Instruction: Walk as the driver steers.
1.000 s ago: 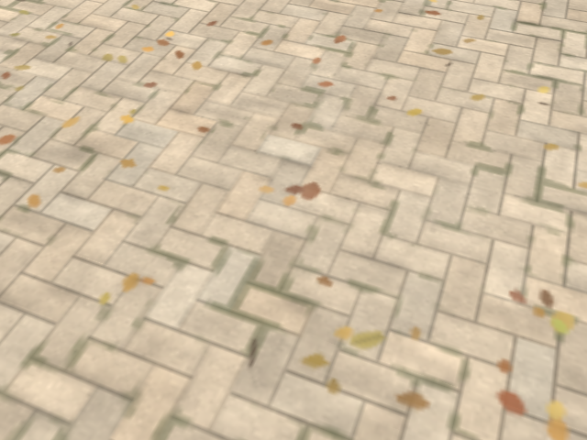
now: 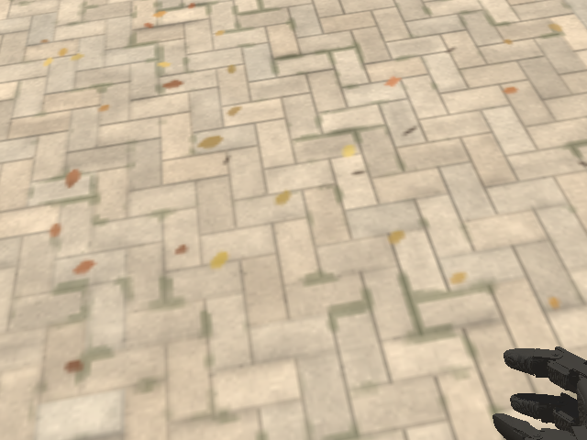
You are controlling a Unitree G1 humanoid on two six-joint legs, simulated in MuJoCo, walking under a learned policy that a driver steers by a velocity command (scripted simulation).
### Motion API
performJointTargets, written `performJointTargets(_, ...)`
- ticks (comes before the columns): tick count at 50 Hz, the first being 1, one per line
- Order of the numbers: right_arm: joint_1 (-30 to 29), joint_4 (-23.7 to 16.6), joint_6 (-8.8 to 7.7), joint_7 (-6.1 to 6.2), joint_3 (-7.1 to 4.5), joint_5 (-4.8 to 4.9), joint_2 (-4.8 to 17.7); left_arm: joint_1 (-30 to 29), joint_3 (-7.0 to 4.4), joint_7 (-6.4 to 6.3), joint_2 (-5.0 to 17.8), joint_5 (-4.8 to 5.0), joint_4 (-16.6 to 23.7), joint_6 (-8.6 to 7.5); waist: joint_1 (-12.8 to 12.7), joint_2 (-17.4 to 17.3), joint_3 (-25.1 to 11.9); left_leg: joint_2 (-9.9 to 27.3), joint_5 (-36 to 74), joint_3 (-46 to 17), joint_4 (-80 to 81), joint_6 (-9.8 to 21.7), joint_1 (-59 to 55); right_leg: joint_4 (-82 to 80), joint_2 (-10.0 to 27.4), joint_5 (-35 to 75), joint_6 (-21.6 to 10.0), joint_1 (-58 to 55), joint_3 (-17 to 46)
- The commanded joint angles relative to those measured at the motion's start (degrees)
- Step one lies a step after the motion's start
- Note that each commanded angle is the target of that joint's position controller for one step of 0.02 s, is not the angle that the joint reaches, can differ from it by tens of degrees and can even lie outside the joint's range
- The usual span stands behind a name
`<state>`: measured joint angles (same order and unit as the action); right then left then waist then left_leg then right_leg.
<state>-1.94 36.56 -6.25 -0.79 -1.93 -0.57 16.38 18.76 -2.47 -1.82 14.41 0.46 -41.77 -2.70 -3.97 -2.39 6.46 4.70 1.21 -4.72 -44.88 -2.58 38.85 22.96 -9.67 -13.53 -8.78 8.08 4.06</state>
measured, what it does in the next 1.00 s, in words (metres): walks ahead, turning left: left foot, then right foot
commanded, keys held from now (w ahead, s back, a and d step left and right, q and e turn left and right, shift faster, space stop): q+shift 0.90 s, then e+shift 0.10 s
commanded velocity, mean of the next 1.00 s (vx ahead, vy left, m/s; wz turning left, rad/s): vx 0.08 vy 0.00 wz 0.72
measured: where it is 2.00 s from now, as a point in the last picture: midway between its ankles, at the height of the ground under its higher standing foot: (308, 297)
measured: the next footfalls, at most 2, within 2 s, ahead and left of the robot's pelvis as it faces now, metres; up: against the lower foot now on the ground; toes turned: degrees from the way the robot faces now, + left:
left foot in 0.14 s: +0.33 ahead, +0.11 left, +0.00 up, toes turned +2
right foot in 0.60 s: +0.42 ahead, -0.06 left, +0.00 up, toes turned +39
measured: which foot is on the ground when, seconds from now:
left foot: up 0.00-0.12, down 0.14-0.60, up 0.62-1.00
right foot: down 0.00-0.14, up 0.16-0.58, down 0.60-1.00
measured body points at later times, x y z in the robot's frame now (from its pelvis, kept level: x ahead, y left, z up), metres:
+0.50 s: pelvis +0.23 +0.02 +0.00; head +0.28 +0.04 +0.44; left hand +0.34 +0.32 -0.10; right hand +0.46 -0.22 -0.10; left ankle +0.29 +0.11 -0.74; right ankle +0.38 -0.11 -0.71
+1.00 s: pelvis +0.31 -0.02 +0.00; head +0.34 +0.02 +0.45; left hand +0.19 +0.27 -0.10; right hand +0.63 -0.06 -0.09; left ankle +0.20 +0.10 -0.69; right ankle +0.39 -0.09 -0.74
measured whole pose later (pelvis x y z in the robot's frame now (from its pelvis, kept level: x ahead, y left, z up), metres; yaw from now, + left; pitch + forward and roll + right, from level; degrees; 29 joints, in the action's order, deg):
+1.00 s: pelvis +0.31 -0.02 +0.00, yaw +48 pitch +2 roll +0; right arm 9.0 32.7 4.1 0.5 -3.7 0.7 17.4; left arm 8.3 -3.2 -0.9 15.9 -0.6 -40.2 0.8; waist -2.1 -1.2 4.5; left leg 4.4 -22.1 -1.6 -50.2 -6.1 27.2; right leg 23.7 2.6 -12.1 -1.8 13.1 -9.3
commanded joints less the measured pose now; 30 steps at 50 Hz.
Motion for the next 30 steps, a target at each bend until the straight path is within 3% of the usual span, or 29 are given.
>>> performJointTargets(1, 0.1, -0.5, -0.45, -1.67, 0.02, 0.68, 1.5, 3.5, -1.83, -2.05, 7.8, -0.93, 1.1, 0.32, -2.0, 4.6, -9.0, -4.4, 16.8, 7.3, 12.2, 0.3, -12.6, -3.9, 11.0, 35.0, 3.4, -0.1, -1.1)
performJointTargets(3, -0.8, -0.9, -0.86, -2.76, -0.74, 1.21, 3.7, 2.4, -2.04, -2.13, 8.3, -1.98, 0.6, 0.32, -2.3, 6.2, -7.6, -5.0, 16.1, 6.2, 14.7, 1.8, -12.1, -2.3, 13.4, 32.3, 4.0, -1.9, -1.2)
performJointTargets(5, 3.8, -0.5, -1.18, -3.72, -2.37, 0.95, 7.3, -0.8, -2.52, -2.46, 9.4, -2.13, 1.5, 0.67, 0.5, 7.5, -8.3, -7.3, 8.7, 7.7, 14.7, 3.5, -12.3, 4.5, 14.7, 41.1, 4.6, -5.4, -1.7)
performJointTargets(6, 10.1, 1.0, -1.30, -4.00, -3.18, 0.80, 8.6, -2.8, -2.67, -2.81, 9.5, -2.06, 2.5, 1.06, 3.3, 8.0, -10.2, -9.2, 5.1, 9.1, 14.2, 4.2, -15.6, 10.7, 14.8, 48.1, 5.2, -6.1, -2.1)
performJointTargets(7, 20.0, 3.5, -1.34, -3.88, -4.03, 0.93, 9.6, -6.7, -2.63, -3.03, 9.5, -2.32, 3.9, 1.64, 8.5, 7.6, -13.1, -9.6, 6.0, 8.6, 16.0, 5.5, -23.2, 22.1, 13.9, 50.6, 6.6, -3.4, -3.3)
performJointTargets(8, 28.4, 4.7, -1.32, -3.29, -4.41, 0.79, 10.8, -10.1, -2.28, -2.89, 8.8, -3.07, 6.2, 1.91, 12.9, 0.6, -16.5, -3.2, 19.5, -0.9, 19.2, 8.8, -34.0, 43.5, 8.4, 29.1, 9.1, 5.2, -5.9)
performJointTargets(9, 23.9, 2.4, -1.25, -2.74, -3.83, -1.43, 12.6, -0.4, -0.73, -1.23, 1.4, -4.13, 7.6, 2.14, 3.0, -14.4, -18.8, 8.5, 33.7, -27.8, 16.9, 19.0, -47.7, 61.8, -2.1, -24.6, 13.3, 26.1, -1.5)
performJointTargets(10, 17.4, -1.3, -0.24, -2.16, -4.63, -1.88, 14.0, 4.9, -0.76, 0.29, 5.8, -1.59, 7.2, 1.76, 2.4, -12.2, -27.5, 14.2, 9.2, -45.0, 25.0, 25.8, -52.6, 69.2, -0.9, -21.5, 12.7, 31.5, 8.0)
performJointTargets(11, 12.9, -3.9, 1.24, -1.14, -4.38, -0.50, 10.8, -1.3, -1.47, 0.87, 10.3, -0.56, 7.6, 1.81, 3.9, -3.4, -21.3, 12.2, -11.8, -41.3, 27.7, 23.3, -44.8, 66.6, 2.5, -15.9, 10.6, 33.5, 8.4)
performJointTargets(12, 11.6, -4.7, 2.63, -0.13, -3.47, 0.78, 8.2, -7.4, -1.63, 0.89, 10.7, -1.30, 8.9, 2.06, 4.4, 5.6, -15.1, 8.7, -21.5, -36.4, 30.2, 20.2, -35.5, 62.1, 4.0, -11.9, 9.9, 32.9, 7.1)
performJointTargets(13, 11.1, -5.1, 3.36, 0.39, -3.12, 1.39, 8.2, -9.8, -1.35, 0.77, 9.3, -1.92, 9.9, 2.45, 3.3, 8.2, -11.7, 6.3, -23.5, -33.9, 31.5, 18.7, -28.4, 56.9, 4.9, -10.3, 9.8, 31.3, 6.6)
performJointTargets(15, 10.3, -5.4, 4.26, 0.90, -3.51, 1.38, 8.6, -9.0, -1.09, 0.82, 7.5, -2.13, 9.9, 2.75, 1.6, 3.8, -8.6, 0.0, -20.2, -26.9, 31.8, 15.7, -21.5, 42.8, 6.3, -9.1, 10.3, 26.2, 5.9)
performJointTargets(16, 10.8, -5.3, 4.76, 1.10, -3.82, 1.38, 8.8, -9.2, -0.77, 0.60, 6.2, -2.05, 9.2, 2.40, 2.2, 2.2, -8.7, -1.9, -14.2, -23.9, 30.8, 15.0, -20.8, 36.3, 5.8, -9.2, 10.9, 24.4, 4.4)
performJointTargets(18, 13.9, -4.4, 5.83, 1.81, -4.71, 1.45, 10.5, -10.5, -0.65, 0.02, 5.1, -1.95, 8.7, 1.81, 3.4, -0.4, -12.4, -2.2, -2.7, -23.4, 28.2, 15.2, -23.0, 29.9, 4.3, -8.5, 12.7, 21.7, 3.8)
performJointTargets(20, 14.1, -4.6, 7.10, 2.55, -5.42, 2.06, 11.6, -10.9, -0.92, -0.15, 5.7, -1.27, 8.0, 1.73, 3.9, -2.2, -15.0, -2.4, -3.5, -23.7, 26.9, 13.9, -24.6, 25.5, 4.0, -4.0, 13.6, 20.1, 4.8)
performJointTargets(22, 13.6, -5.1, 8.23, 3.12, -5.66, 2.50, 11.4, -12.9, -1.23, -0.14, 6.1, -0.77, 7.8, 1.58, 4.9, -4.3, -14.7, -3.3, -9.0, -24.7, 26.6, 12.2, -24.8, 21.4, 3.7, -1.4, 13.8, 19.3, 5.4)
performJointTargets(27, 13.4, -6.2, 9.56, 3.31, -6.09, 2.13, 10.5, -14.9, -2.28, 0.80, 7.4, -0.04, 7.0, -0.20, 5.8, -8.7, -12.9, -4.2, -12.8, -30.4, 24.4, 10.1, -27.0, 7.4, 3.5, -0.4, 12.1, 13.0, 6.6)
performJointTargets(29, 12.0, -7.0, 9.54, 3.09, -5.66, 2.68, 9.3, -11.9, -3.25, 0.92, 9.0, -0.07, 5.5, -0.77, 3.8, -7.5, -13.2, -6.7, -17.2, -29.9, 19.8, 7.9, -24.5, -4.1, 7.5, 7.5, 10.1, 4.1, 6.6)
performJointTargets(30, 15.9, -6.4, 9.69, 2.90, -4.67, 2.44, 6.1, -12.7, -3.70, 0.66, 11.3, -0.75, 6.1, -0.41, 6.0, 0.2, -16.2, -10.7, -31.9, -24.1, 10.4, 5.7, -19.3, -5.5, 17.6, 8.8, 5.9, -3.8, 13.8)
Keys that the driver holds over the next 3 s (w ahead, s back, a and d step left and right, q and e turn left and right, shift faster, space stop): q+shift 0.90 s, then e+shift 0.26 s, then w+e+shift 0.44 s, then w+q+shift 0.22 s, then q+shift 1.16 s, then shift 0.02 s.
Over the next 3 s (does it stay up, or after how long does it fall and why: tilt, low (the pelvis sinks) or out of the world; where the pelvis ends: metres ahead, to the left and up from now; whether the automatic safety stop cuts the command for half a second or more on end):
stays up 1.00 0.07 0.00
